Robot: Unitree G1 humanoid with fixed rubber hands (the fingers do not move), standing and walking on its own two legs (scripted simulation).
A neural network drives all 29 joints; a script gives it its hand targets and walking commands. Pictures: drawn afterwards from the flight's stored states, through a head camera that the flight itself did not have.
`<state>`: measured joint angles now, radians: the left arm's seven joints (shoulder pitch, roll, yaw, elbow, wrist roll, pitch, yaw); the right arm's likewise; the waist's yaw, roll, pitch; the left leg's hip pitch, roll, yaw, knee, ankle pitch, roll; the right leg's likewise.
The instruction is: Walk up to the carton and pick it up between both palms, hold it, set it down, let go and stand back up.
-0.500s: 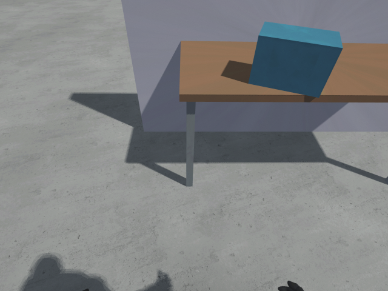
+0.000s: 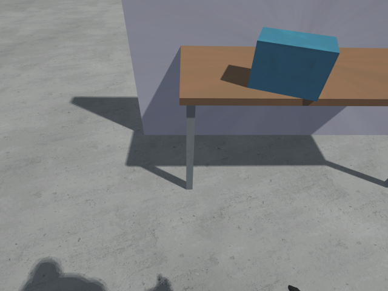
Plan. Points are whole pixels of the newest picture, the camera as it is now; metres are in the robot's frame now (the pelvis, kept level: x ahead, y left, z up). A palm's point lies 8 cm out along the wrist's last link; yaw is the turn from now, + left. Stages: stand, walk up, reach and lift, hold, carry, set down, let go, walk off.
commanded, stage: stand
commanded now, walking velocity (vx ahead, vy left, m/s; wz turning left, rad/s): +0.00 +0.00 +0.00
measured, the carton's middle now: (289, 63) +0.99 -0.43 +0.04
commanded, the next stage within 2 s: walk up in 1.00 s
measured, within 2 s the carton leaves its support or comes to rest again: neither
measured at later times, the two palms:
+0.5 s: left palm out of the picture +0.10 +0.25 -0.11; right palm out of the picture +0.11 -0.24 -0.11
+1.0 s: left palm out of the picture +0.09 +0.25 -0.11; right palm out of the picture +0.09 -0.24 -0.11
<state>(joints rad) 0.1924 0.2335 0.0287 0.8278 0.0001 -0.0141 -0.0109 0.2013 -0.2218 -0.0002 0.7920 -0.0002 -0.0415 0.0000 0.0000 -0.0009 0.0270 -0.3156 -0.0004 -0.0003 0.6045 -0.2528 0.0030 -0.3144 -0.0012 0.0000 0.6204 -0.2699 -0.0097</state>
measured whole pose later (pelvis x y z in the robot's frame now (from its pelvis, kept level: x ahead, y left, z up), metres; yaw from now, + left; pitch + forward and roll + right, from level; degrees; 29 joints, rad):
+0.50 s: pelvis +0.00 +0.00 +0.00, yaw +0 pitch -1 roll +0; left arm 0.19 0.23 0.03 0.86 0.00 -0.02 -0.01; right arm 0.20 -0.22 0.00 0.83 0.00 -0.04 0.00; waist 0.00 0.00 0.01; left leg -0.32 0.00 0.00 0.55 -0.22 0.00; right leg -0.31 0.00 0.00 0.57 -0.23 -0.01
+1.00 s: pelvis -0.01 +0.00 +0.01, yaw +0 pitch -1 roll +0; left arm 0.19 0.23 0.03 0.90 0.00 -0.02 -0.01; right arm 0.20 -0.22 0.00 0.86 0.00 -0.04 0.00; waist 0.00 0.00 -0.01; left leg -0.32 0.00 0.00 0.52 -0.19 0.00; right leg -0.31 0.00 0.00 0.54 -0.21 -0.01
